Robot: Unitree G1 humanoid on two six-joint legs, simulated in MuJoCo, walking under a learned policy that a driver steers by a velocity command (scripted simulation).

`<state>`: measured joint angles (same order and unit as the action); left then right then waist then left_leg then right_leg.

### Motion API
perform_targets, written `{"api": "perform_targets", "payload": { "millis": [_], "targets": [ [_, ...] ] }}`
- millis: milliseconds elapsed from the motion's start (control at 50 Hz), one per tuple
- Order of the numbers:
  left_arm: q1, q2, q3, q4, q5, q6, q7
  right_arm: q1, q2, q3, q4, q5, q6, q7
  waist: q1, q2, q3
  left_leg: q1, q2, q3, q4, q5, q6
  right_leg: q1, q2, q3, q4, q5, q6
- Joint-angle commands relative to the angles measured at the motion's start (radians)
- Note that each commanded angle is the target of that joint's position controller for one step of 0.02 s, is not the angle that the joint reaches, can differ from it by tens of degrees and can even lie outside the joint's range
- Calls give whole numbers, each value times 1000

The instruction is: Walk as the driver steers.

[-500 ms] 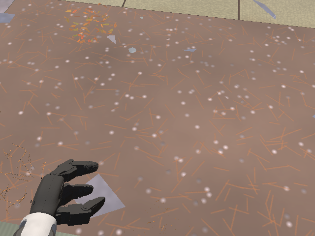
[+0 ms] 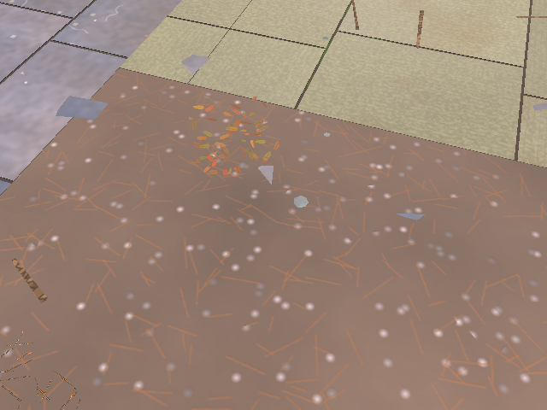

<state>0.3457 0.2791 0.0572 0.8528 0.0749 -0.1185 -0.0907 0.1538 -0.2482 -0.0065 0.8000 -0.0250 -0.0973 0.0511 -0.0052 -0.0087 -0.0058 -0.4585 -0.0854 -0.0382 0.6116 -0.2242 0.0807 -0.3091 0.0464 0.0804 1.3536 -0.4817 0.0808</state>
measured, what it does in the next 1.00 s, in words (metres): walks ahead, turning right: right foot, then left foot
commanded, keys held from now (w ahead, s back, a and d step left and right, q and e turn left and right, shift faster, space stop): w+e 1.00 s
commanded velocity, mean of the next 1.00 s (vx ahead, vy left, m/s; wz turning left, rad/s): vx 0.50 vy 0.00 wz -0.46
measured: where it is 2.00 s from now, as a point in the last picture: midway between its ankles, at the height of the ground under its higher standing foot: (481, 243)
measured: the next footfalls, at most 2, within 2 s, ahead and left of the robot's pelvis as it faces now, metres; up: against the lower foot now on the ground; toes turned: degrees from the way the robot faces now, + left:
right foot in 0.30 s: +0.29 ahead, -0.20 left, +0.00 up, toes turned -10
left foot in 0.76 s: +0.62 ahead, -0.09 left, +0.00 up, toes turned -27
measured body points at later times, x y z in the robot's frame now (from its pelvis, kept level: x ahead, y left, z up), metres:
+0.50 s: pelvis +0.27 -0.12 +0.02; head +0.29 -0.13 +0.47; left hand +0.41 +0.13 -0.09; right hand +0.37 -0.41 -0.08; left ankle +0.32 +0.04 -0.64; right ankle +0.25 -0.19 -0.72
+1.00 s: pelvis +0.54 -0.17 +0.02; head +0.56 -0.18 +0.47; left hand +0.82 -0.02 -0.07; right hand +0.46 -0.45 -0.09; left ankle +0.58 -0.07 -0.72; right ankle +0.50 -0.32 -0.64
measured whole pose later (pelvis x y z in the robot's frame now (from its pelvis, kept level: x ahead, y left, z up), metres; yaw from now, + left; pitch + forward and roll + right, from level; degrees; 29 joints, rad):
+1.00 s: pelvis +0.54 -0.17 +0.02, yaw -32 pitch +2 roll +2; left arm 0.21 0.32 0.08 0.63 -0.02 -0.02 0.00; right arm 0.27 -0.26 -0.07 0.81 -0.01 -0.09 0.00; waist -0.04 -0.06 0.01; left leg -0.18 -0.03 0.09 0.33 -0.19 0.03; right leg -0.66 -0.08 0.06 1.10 -0.28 0.01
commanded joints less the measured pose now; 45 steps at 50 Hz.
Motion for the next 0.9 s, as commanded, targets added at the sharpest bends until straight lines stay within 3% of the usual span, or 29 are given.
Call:
{"api": "perform_targets", "payload": {
  "millis": [20,40,60,100,120,160,220,260,280,300,320,340,360,380,400,420,480,560,620,680,720,740,760,780,800,820,840,860,900],
  "targets": [
    [-37,34,-23,-108,22,-3,63,101,-16,2,8,23,-4,-19,-28,32,-113,396,368,-384,-316,451,272,-445,-147,46,-43,92,-65],
    [-23,23,-29,-90,30,15,72,47,-10,7,-5,8,6,-14,29,61,-49,143,352,-342,-403,333,253,-279,-174,23,-139,26,-58],
    [-1,17,-28,-77,24,28,71,24,-28,0,-5,-1,6,-16,63,61,-34,2,316,-272,-449,224,224,-161,-170,-25,-194,-15,-45],
    [-4,-7,-41,-62,-13,35,38,-21,-122,-34,-19,-7,-19,-25,62,40,-33,-120,225,-81,-478,127,138,3,-150,-102,-381,124,-27],
    [-71,-13,-47,-77,-27,31,23,6,-151,-45,-7,-12,-26,-31,25,43,-18,-98,225,-56,-481,109,122,3,-142,-108,-465,208,-25],
    [-170,-1,-50,-112,-41,21,15,77,-159,-47,24,-26,-33,-33,-12,57,4,14,289,-77,-454,47,115,-61,-147,-64,-587,371,-53],
    [-212,71,-28,-132,-37,6,33,113,-155,-44,41,-15,-36,-24,-21,87,32,207,359,-91,-393,-47,114,-138,-134,-65,-699,409,-125],
    [-253,98,-12,-151,-38,-13,45,139,-156,-38,48,-9,-31,-33,-36,80,45,265,353,-60,-341,-85,84,-96,-100,-110,-746,403,-176],
    [-259,92,1,-173,-134,16,62,212,-230,-67,92,68,-3,-44,-14,129,22,287,268,24,-245,201,29,-54,-47,-161,-778,306,-184],
    [-121,142,24,-152,-137,30,70,211,-200,-60,84,59,10,-55,51,81,-36,260,235,94,-37,397,-19,98,-50,-115,-771,335,-211],
    [48,250,56,-129,-128,46,75,199,-150,-45,25,20,7,-70,97,-127,-118,32,158,159,324,238,-92,320,-227,199,-834,392,-299],
    [122,291,64,-117,-122,55,68,242,-41,-15,-8,13,-16,-69,92,-344,-222,-300,15,71,611,-270,-144,581,-365,667,-1047,177,-439],
    [125,211,44,-117,-118,54,67,168,-120,-36,-22,48,-40,-59,109,-231,-187,-437,75,-43,729,-275,-116,579,-372,702,-1089,78,-419],
    [80,164,33,-131,-100,47,73,73,-150,-44,-51,61,-56,-52,112,-164,-111,-484,119,-45,725,-189,-85,501,-345,574,-1065,167,-388],
    [21,148,29,-149,-88,46,75,31,-143,-42,-63,44,-60,-55,86,-66,-80,-434,151,-40,670,-125,-77,395,-309,462,-1056,305,-370],
    [-31,138,28,-166,-84,47,77,22,-140,-47,-75,23,-58,-60,49,-37,-61,-362,172,-43,582,-87,-82,291,-285,389,-1064,436,-362],
    [-71,121,26,-188,-90,49,91,12,-115,-49,-96,16,-32,-59,-4,-46,-53,-245,167,-29,404,-61,-112,170,-231,276,-1100,595,-358],
    [-28,177,51,-182,-106,58,115,-146,-60,-26,-141,15,-24,-49,33,-51,-23,-117,97,-1,48,192,-141,66,-157,168,-1101,601,-315],
    [31,179,55,-165,-110,66,117,-222,-85,-32,-169,31,-25,-38,64,-74,-23,-41,66,-17,-66,297,-138,74,-167,209,-1078,535,-286],
    [51,170,59,-157,-112,77,121,-238,-125,-50,-185,32,-30,-32,57,-84,-17,-1,68,-49,-134,247,-109,144,-191,289,-1006,473,-263],
    [34,157,58,-166,-106,84,122,-164,-146,-67,-169,30,-38,-35,17,-101,-40,118,65,-31,-179,198,-71,153,-170,308,-921,520,-242],
    [17,129,48,-179,-100,83,118,-67,-172,-83,-150,21,-41,-42,-32,-94,-105,279,97,-40,-190,194,-37,115,-119,278,-805,567,-214],
    [-1,80,28,-207,-85,78,115,100,-226,-101,-136,7,-41,-51,-106,-17,-244,544,260,-187,-154,160,28,-15,-62,206,-545,432,-176],
    [148,18,7,-232,-105,68,111,186,-285,-118,-104,6,-25,-51,-49,299,-374,870,488,-621,-210,-9,201,-360,58,92,-231,-66,-112],
    [151,111,20,-208,-117,66,113,174,-204,-103,-114,29,-19,-49,-67,246,-325,834,507,-734,-271,-240,201,-481,-19,105,-84,-88,-99],
    [44,167,38,-217,-113,71,113,128,-145,-88,-126,30,-14,-54,-88,151,-189,706,461,-584,-294,-241,156,-515,-52,89,-42,7,-89],
    [-18,162,40,-232,-102,75,114,80,-132,-80,-128,22,-8,-56,-71,85,-109,576,420,-459,-312,-118,129,-489,-86,57,-51,78,-82],
    [-58,149,42,-249,-92,75,111,54,-113,-74,-119,18,-4,-55,-52,76,-48,474,384,-375,-338,-21,121,-472,-111,50,-88,119,-80],
    [-49,105,38,-260,-104,84,100,33,-92,-69,-105,11,-7,-54,-10,114,-12,358,338,-249,-391,64,109,-405,-148,35,-134,148,-82]
  ]
}}
Keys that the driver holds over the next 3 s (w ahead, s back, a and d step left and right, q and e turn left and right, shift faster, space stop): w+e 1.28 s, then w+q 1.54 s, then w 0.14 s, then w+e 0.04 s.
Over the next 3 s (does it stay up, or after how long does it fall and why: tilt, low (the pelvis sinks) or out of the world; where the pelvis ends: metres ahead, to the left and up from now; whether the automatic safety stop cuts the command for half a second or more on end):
stays up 1.46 -0.64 0.02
